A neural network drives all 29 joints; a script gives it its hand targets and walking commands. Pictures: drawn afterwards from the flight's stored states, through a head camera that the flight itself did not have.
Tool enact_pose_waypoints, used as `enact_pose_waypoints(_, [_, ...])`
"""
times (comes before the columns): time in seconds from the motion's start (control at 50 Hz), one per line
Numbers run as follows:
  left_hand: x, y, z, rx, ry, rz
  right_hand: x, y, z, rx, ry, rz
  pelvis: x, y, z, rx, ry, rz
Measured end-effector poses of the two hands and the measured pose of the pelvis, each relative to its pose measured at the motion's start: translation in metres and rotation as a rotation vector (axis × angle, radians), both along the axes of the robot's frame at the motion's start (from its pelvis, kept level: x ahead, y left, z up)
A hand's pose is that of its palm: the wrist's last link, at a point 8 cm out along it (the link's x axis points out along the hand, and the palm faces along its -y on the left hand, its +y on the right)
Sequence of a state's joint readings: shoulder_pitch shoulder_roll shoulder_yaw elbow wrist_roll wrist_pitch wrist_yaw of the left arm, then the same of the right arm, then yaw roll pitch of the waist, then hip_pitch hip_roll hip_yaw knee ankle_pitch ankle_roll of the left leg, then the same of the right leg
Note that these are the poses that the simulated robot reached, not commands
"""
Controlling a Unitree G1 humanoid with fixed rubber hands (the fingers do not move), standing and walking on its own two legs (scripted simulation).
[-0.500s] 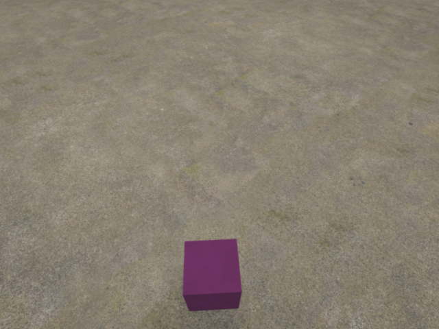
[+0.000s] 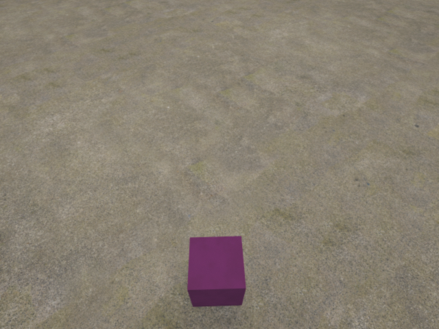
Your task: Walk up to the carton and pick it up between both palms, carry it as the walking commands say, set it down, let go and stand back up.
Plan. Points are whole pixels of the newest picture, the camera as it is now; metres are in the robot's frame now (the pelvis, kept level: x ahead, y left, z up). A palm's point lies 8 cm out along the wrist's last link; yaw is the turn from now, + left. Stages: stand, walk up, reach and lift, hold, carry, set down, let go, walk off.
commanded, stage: stand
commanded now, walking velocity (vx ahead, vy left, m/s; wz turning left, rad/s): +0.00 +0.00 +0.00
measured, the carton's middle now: (216, 272) +0.43 +0.04 -0.66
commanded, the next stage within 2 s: reach and lift in 0.18 s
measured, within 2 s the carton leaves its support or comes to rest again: neither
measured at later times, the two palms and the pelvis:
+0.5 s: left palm (123, 322) +0.15 +0.21 -0.12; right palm out of the picture +0.14 -0.24 -0.13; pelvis -0.02 -0.02 -0.02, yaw +0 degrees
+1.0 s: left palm (130, 312) +0.18 +0.21 -0.17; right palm (323, 317) +0.19 -0.21 -0.18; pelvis -0.08 +0.01 -0.07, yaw -1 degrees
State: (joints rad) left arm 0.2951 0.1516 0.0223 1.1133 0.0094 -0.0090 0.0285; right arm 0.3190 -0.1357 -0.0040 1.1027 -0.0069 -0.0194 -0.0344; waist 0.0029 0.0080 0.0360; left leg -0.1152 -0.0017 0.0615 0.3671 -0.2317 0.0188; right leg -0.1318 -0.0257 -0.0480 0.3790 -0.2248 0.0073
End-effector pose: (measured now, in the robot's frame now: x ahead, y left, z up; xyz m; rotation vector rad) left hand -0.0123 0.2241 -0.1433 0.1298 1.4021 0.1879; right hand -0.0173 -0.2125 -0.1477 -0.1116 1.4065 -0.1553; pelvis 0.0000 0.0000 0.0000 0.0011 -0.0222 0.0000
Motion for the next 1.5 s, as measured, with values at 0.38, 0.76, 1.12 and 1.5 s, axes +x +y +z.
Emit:
enact_pose_waypoints(0.38, [0.148, -0.005, 0.012, 0.015, -0.194, -0.076, 0.148, -0.033, 0.011, -0.022, -0.194, 0.08, -0.027, -0.015, -0.026, 0.005, 0.125, -0.001])
enact_pose_waypoints(0.76, [0.177, -0.004, -0.02, -0.032, -0.256, -0.083, 0.173, -0.005, -0.022, 0.019, -0.24, 0.065, -0.042, -0.01, -0.055, -0.002, 0.346, -0.016])
enact_pose_waypoints(1.12, [0.241, -0.005, -0.025, -0.009, -0.363, -0.039, 0.258, 0.007, -0.033, 0.035, -0.352, 0.096, -0.098, 0.01, -0.085, 0.009, 0.329, -0.025])
enact_pose_waypoints(1.5, [0.355, -0.029, -0.056, -0.007, -0.559, -0.007, 0.376, 0.011, -0.059, 0.029, -0.553, 0.089, -0.082, -0.005, -0.099, 0.024, 0.62, -0.021])
